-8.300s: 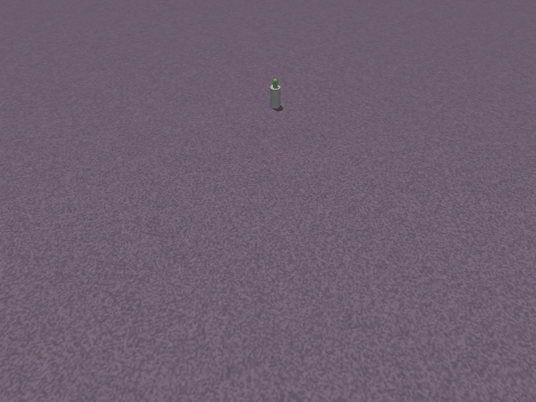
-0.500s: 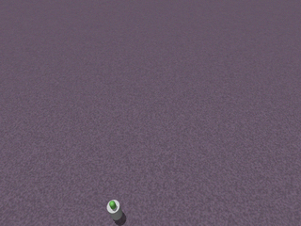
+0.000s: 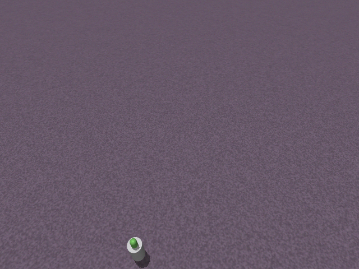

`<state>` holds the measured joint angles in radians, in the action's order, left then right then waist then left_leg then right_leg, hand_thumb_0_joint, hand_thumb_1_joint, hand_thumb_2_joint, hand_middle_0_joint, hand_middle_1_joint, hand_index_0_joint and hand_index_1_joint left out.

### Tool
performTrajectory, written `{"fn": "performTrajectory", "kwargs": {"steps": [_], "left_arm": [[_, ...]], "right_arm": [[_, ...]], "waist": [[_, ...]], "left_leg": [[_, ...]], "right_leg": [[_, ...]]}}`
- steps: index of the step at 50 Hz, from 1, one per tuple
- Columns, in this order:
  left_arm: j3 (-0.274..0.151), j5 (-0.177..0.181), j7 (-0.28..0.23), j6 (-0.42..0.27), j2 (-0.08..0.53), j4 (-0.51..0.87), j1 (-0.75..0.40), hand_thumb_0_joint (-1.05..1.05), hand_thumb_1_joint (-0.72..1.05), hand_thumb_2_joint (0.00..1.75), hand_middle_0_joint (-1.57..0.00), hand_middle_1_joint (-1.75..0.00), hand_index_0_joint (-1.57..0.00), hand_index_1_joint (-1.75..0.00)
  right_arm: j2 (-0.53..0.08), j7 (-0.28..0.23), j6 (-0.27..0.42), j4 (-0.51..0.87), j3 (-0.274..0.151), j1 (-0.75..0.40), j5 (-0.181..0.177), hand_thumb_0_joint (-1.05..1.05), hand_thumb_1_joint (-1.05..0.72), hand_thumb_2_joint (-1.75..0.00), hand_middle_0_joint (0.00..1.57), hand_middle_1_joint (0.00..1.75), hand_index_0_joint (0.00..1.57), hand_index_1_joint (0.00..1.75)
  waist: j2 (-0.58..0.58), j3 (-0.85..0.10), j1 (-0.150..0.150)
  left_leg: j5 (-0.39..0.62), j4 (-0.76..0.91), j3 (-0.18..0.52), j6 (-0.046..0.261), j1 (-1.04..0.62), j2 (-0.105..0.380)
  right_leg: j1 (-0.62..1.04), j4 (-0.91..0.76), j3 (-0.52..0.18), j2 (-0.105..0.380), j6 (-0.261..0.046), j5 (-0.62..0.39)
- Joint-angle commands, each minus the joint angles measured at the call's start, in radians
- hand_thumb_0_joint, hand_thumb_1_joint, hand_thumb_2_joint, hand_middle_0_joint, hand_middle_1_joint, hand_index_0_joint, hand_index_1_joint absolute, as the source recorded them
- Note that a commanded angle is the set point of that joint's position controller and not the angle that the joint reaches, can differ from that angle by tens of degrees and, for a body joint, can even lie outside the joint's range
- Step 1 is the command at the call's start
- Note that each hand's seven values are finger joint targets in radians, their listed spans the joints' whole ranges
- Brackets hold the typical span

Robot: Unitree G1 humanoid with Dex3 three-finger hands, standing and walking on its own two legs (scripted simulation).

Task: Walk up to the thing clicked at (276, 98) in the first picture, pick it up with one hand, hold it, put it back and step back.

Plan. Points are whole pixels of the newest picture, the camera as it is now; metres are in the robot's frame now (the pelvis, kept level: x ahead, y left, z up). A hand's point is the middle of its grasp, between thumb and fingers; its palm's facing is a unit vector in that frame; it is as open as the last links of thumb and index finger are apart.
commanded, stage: stand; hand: left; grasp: from the side
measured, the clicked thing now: (135, 247) +0.40 +0.22 -0.68
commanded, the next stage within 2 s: go down in 0.30 s
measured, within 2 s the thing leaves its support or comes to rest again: neither
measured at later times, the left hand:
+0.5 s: hand out of the picture +0.10 +0.25 -0.15, palm faces +0.05 -0.94 -0.33, open 7.9 cm
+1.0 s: hand out of the picture +0.14 +0.28 -0.19, palm faces +0.07 -0.94 -0.34, open 16.8 cm
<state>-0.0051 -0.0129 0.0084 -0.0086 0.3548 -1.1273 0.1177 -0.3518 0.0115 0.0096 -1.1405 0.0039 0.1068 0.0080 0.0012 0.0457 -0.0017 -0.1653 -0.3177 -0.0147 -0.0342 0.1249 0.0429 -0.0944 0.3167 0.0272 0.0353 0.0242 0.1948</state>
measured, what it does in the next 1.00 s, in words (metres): lowers itself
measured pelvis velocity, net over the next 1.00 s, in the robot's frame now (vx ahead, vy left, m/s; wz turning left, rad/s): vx -0.01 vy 0.01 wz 0.00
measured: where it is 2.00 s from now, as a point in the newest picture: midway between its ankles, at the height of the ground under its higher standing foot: outside the picture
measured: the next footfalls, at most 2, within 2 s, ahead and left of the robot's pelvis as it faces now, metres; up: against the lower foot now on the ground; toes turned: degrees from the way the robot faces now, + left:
none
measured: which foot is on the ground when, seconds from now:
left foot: down 0.00-1.00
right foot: down 0.00-1.00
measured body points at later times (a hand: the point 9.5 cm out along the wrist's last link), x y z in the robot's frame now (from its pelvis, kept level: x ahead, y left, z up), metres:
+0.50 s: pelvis +0.00 +0.00 +0.00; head +0.03 +0.00 +0.44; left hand +0.10 +0.30 -0.13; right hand +0.09 -0.29 -0.13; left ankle +0.00 +0.14 -0.75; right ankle -0.01 -0.13 -0.75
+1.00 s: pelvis -0.01 +0.01 -0.07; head +0.06 +0.02 +0.38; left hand +0.14 +0.33 -0.17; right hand +0.12 -0.25 -0.16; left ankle +0.00 +0.14 -0.75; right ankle -0.01 -0.13 -0.75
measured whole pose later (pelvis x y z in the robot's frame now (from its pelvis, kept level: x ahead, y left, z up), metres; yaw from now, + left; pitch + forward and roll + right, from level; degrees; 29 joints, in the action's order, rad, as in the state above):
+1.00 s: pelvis -0.01 +0.01 -0.07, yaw +0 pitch +13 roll -1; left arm -0.24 -0.06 0.08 0.13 0.34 -0.65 0.17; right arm -0.25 -0.04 0.10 -0.63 -0.03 0.24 -0.02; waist 0.01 -0.08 0.03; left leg -0.44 -0.96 0.01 -0.02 0.74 0.05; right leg -0.70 0.93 0.02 0.04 0.03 0.46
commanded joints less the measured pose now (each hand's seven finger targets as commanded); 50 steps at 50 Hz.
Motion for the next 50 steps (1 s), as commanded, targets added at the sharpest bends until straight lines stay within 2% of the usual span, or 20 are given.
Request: {"fn": "performTrajectory", "kwargs": {"steps": [1,19,20,21,22,23,25,26,27,28,30,32,37,38,39,43,45,46,49,50], "left_arm": [[-0.036,0.005,-0.016,-0.018,0.215,0.058,-0.028,0.00,0.90,0.90,-0.20,-0.30,-0.20,-0.30],[-0.038,0.001,-0.018,-0.020,0.222,0.064,-0.031,0.00,0.90,0.90,-0.20,-0.30,-0.20,-0.30],[-0.037,0.003,-0.018,-0.019,0.219,0.063,-0.030,0.00,0.82,0.82,-0.28,-0.22,-0.28,-0.22],[-0.035,0.053,-0.028,-0.111,0.026,0.414,-0.381,0.00,0.74,0.74,-0.20,-0.14,-0.20,-0.14],[-0.057,0.048,-0.034,-0.098,0.081,0.330,-0.475,0.00,0.66,0.66,-0.12,-0.06,-0.12,-0.06],[-0.128,0.022,-0.038,-0.064,0.198,0.173,-0.287,0.00,0.58,0.58,-0.04,-0.06,-0.04,-0.05],[-0.172,-0.015,-0.011,-0.044,0.250,0.118,-0.306,0.00,0.42,0.42,-0.01,-0.07,-0.02,-0.05],[-0.198,-0.037,-0.002,-0.050,0.269,0.134,-0.308,0.00,0.34,0.34,0.00,-0.08,-0.02,-0.06],[-0.215,-0.059,0.007,-0.034,0.245,0.074,-0.196,0.00,0.26,0.26,-0.02,-0.07,-0.02,-0.06],[-0.228,-0.068,0.017,-0.024,0.226,0.086,-0.126,0.00,0.19,0.20,-0.02,-0.08,-0.03,-0.06],[-0.260,-0.074,0.016,-0.006,0.239,0.152,-0.104,0.00,0.09,0.18,-0.03,-0.08,-0.04,-0.07],[-0.246,-0.073,0.021,0.025,0.203,0.200,-0.108,0.00,-0.03,0.16,-0.03,-0.09,-0.04,-0.08],[-0.284,-0.063,0.037,0.068,0.207,0.290,-0.056,0.00,-0.34,0.12,-0.05,-0.11,-0.06,-0.11],[-0.264,-0.060,0.044,0.063,0.198,0.368,-0.106,0.00,-0.37,0.12,-0.05,-0.13,-0.06,-0.12],[-0.277,-0.055,0.048,0.072,0.181,0.317,-0.040,0.00,-0.42,0.09,-0.06,-0.11,-0.06,-0.10],[-0.278,-0.043,0.059,0.064,0.198,0.570,-0.089,0.00,-0.52,0.08,-0.07,-0.13,-0.07,-0.12],[-0.280,-0.038,0.060,0.091,0.173,0.533,0.011,0.00,-0.57,0.06,-0.08,-0.13,-0.08,-0.13],[-0.303,-0.039,0.057,0.094,0.212,0.636,-0.012,0.00,-0.59,0.06,-0.08,-0.12,-0.08,-0.12],[-0.300,-0.035,0.056,0.138,0.197,0.634,0.083,0.00,-0.60,0.02,-0.08,-0.09,-0.08,-0.09],[-0.313,-0.033,0.055,0.147,0.205,0.690,0.093,0.00,-0.60,0.03,-0.08,-0.09,-0.08,-0.09]], "right_arm": [[-0.214,-0.017,0.016,0.057,-0.041,-0.048,0.001,0.00,-0.90,-0.90,0.20,0.30,0.20,0.30],[-0.215,-0.018,0.017,0.062,-0.044,-0.038,0.003,0.00,-0.90,-0.90,0.20,0.30,0.20,0.30],[-0.214,-0.018,0.017,0.063,-0.044,-0.043,0.000,0.00,-0.95,-0.91,0.21,0.30,0.20,0.30],[-0.043,-0.037,0.062,0.346,-0.008,-0.010,-0.065,0.00,-0.98,-0.92,0.20,0.30,0.20,0.30],[-0.073,-0.048,0.060,0.290,-0.012,0.045,-0.066,0.00,-0.98,-0.92,0.20,0.30,0.20,0.30],[-0.113,-0.059,0.050,0.295,-0.036,0.082,-0.069,0.00,-0.98,-0.92,0.20,0.30,0.20,0.30],[-0.108,-0.059,0.049,0.340,-0.055,0.101,-0.056,0.00,-0.98,-0.92,0.20,0.30,0.20,0.30],[-0.105,-0.061,0.054,0.360,-0.073,0.105,-0.042,0.00,-0.96,-0.92,0.20,0.30,0.20,0.30],[-0.099,-0.059,0.056,0.375,-0.082,0.133,-0.031,0.00,-0.96,-0.91,0.20,0.30,0.20,0.30],[-0.093,-0.051,0.058,0.399,-0.088,0.141,-0.026,0.00,-0.95,-0.91,0.20,0.30,0.20,0.30],[-0.089,-0.048,0.059,0.447,-0.094,0.138,-0.029,0.00,-0.94,-0.91,0.20,0.30,0.20,0.30],[-0.080,-0.045,0.060,0.485,-0.095,0.132,-0.032,0.00,-0.91,-0.90,0.20,0.30,0.20,0.30],[-0.072,-0.037,0.073,0.556,-0.097,0.121,-0.032,0.00,-0.88,-0.89,0.20,0.30,0.20,0.30],[-0.064,-0.038,0.079,0.567,-0.095,0.115,-0.031,0.00,-0.87,-0.89,0.20,0.30,0.20,0.30],[-0.062,-0.038,0.086,0.576,-0.092,0.126,-0.030,0.00,-0.87,-0.89,0.20,0.30,0.20,0.30],[-0.061,-0.049,0.113,0.626,-0.103,0.126,-0.028,0.00,-0.86,-0.89,0.20,0.30,0.20,0.30],[-0.060,-0.055,0.126,0.633,-0.101,0.134,-0.029,0.00,-0.86,-0.89,0.20,0.30,0.20,0.30],[-0.060,-0.060,0.130,0.645,-0.104,0.136,-0.028,0.00,-0.85,-0.88,0.20,0.30,0.20,0.30],[-0.058,-0.070,0.139,0.656,-0.093,0.128,-0.031,0.00,-0.85,-0.88,0.20,0.30,0.20,0.30],[-0.052,-0.073,0.144,0.665,-0.092,0.126,-0.029,0.00,-0.86,-0.89,0.20,0.30,0.20,0.30]], "waist": [[0.002,-0.071,0.002],[0.000,-0.083,0.005],[0.000,-0.077,0.003],[0.033,0.016,0.123],[-0.001,-0.038,0.089],[-0.034,-0.018,0.058],[-0.058,-0.088,0.040],[-0.041,-0.167,0.025],[-0.029,-0.219,0.012],[0.017,-0.246,-0.017],[0.053,-0.280,-0.029],[0.040,-0.265,-0.008],[0.027,-0.274,0.005],[0.038,-0.270,0.015],[0.024,-0.255,0.024],[0.073,-0.327,0.027],[0.041,-0.308,0.037],[0.070,-0.355,0.023],[0.042,-0.309,0.032],[0.057,-0.347,0.024]], "left_leg": [[0.142,0.046,0.079,0.039,-0.038,0.097],[0.166,0.033,0.071,0.044,-0.048,0.098],[0.167,0.039,0.075,0.043,-0.052,0.099],[0.004,-0.029,-0.048,0.038,0.074,-0.045],[-0.013,-0.043,-0.040,0.042,0.073,-0.046],[-0.018,-0.054,-0.038,0.042,0.101,-0.040],[0.004,-0.129,-0.032,0.047,0.150,-0.046],[0.028,-0.162,-0.032,0.046,0.151,-0.048],[0.064,-0.191,-0.029,0.041,0.167,-0.053],[0.078,-0.213,-0.028,0.035,0.191,-0.058],[0.111,-0.233,-0.026,0.029,0.197,-0.057],[0.100,-0.246,-0.018,0.029,0.220,-0.051],[0.046,-0.355,-0.011,0.032,0.324,-0.038],[0.019,-0.379,-0.008,0.032,0.350,-0.037],[-0.015,-0.397,-0.004,0.033,0.377,-0.033],[-0.051,-0.455,0.011,0.030,0.406,-0.022],[-0.064,-0.481,0.020,0.032,0.437,-0.016],[-0.043,-0.492,0.020,0.031,0.431,-0.016],[-0.087,-0.520,0.019,0.036,0.485,-0.019],[-0.078,-0.531,0.020,0.036,0.480,-0.017]], "right_leg": [[-0.014,-0.053,-0.076,0.102,-0.037,-0.124],[0.005,-0.053,-0.075,0.110,-0.036,-0.162],[-0.005,-0.051,-0.074,0.108,-0.037,-0.156],[-0.224,0.012,-0.005,-0.025,-0.028,-0.085],[-0.180,0.022,0.008,-0.023,-0.026,-0.060],[-0.176,0.027,0.019,-0.031,-0.029,-0.032],[-0.204,0.086,0.017,-0.033,-0.034,-0.032],[-0.196,0.122,0.008,-0.026,-0.031,-0.067],[-0.183,0.162,0.008,-0.024,-0.033,-0.101],[-0.187,0.190,0.007,-0.025,-0.040,-0.101],[-0.191,0.223,0.007,-0.032,-0.044,-0.118],[-0.223,0.232,0.013,-0.038,-0.043,-0.097],[-0.341,0.339,0.018,-0.042,-0.041,-0.034],[-0.382,0.361,0.015,-0.040,-0.040,-0.010],[-0.407,0.382,0.016,-0.043,-0.038,0.019],[-0.485,0.460,0.017,-0.040,-0.039,0.054],[-0.517,0.488,0.022,-0.044,-0.036,0.066],[-0.508,0.499,0.018,-0.039,-0.038,0.046],[-0.543,0.510,0.016,-0.039,-0.034,0.087],[-0.539,0.521,0.016,-0.038,-0.036,0.079]]}}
